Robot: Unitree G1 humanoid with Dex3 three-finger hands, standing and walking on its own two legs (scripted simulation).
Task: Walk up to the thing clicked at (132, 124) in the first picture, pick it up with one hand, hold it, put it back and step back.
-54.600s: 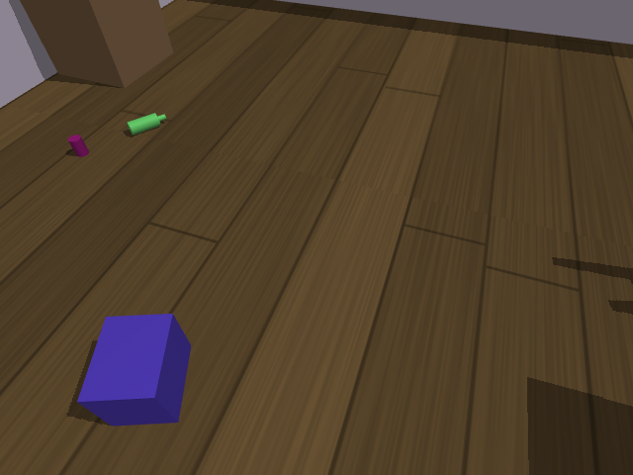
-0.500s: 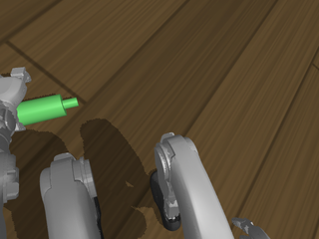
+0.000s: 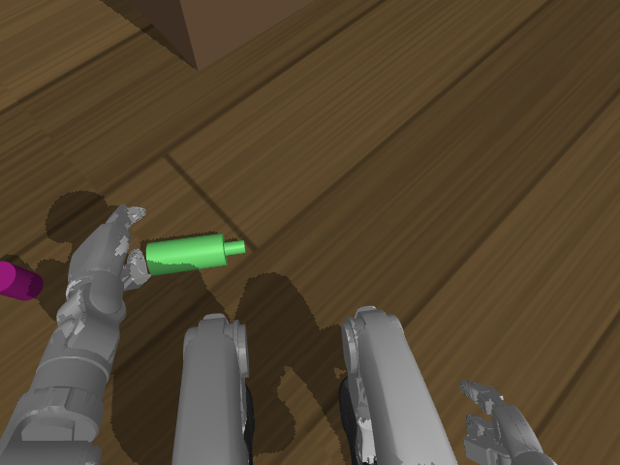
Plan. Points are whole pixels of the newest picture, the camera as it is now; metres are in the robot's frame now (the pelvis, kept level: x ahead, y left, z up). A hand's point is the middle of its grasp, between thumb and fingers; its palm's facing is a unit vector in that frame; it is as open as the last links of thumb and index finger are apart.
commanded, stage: home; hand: left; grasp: from above
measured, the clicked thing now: (198, 252) +0.49 +0.22 -0.41
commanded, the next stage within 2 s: none
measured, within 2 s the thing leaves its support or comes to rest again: neither
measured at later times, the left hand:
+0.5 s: hand (67, 349) +0.26 +0.21 +0.09, palm faces +0.13 -0.96 -0.25, open 7.4 cm
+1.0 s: hand out of the picture +0.22 +0.21 +0.22, palm faces +0.17 -0.96 -0.20, open 7.4 cm
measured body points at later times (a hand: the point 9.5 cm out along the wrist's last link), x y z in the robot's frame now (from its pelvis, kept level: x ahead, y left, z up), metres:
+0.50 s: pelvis +0.04 +0.00 +0.18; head +0.13 +0.03 +0.62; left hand +0.25 +0.26 +0.11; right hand +0.23 -0.21 +0.09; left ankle +0.08 +0.13 -0.42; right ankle +0.08 -0.13 -0.42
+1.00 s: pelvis +0.08 +0.01 +0.27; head +0.09 +0.02 +0.72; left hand +0.21 +0.26 +0.24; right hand +0.27 -0.21 +0.21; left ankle +0.08 +0.13 -0.42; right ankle +0.08 -0.13 -0.42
